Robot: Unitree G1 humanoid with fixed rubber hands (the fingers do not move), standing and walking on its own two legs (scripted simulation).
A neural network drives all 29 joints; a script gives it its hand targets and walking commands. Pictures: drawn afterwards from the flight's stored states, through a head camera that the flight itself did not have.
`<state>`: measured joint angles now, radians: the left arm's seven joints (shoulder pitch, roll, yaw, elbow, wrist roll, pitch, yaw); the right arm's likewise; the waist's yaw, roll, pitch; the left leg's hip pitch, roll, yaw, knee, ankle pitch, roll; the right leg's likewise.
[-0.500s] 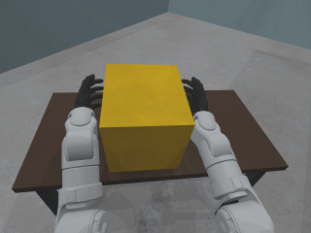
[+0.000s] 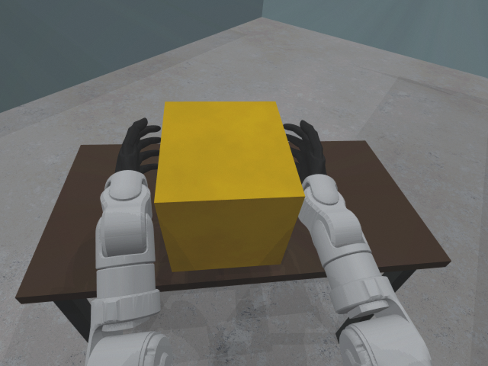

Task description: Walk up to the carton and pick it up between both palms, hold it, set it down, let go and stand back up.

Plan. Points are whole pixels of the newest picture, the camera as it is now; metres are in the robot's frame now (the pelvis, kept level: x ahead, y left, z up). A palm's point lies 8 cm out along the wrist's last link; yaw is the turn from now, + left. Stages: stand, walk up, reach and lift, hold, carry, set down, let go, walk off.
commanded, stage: hold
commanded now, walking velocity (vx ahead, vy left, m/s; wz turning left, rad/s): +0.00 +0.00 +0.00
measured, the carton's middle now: (224, 185) +0.37 +0.01 +0.14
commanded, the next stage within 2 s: none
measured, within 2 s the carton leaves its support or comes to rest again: neither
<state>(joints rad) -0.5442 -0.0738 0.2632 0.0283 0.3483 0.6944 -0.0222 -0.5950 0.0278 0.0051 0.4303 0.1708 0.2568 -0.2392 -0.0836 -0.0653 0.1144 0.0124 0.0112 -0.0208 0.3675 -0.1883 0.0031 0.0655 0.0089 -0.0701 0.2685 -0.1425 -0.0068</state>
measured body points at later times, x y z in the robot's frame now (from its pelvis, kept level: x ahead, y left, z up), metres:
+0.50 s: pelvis +0.00 +0.00 +0.00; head -0.04 +0.03 +0.45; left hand +0.37 +0.15 +0.18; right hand +0.37 -0.13 +0.18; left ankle +0.02 +0.11 -0.75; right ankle +0.02 -0.11 -0.75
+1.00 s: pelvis +0.00 +0.00 +0.00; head -0.04 +0.03 +0.45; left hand +0.37 +0.15 +0.18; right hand +0.36 -0.13 +0.18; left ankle +0.02 +0.11 -0.75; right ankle +0.02 -0.11 -0.75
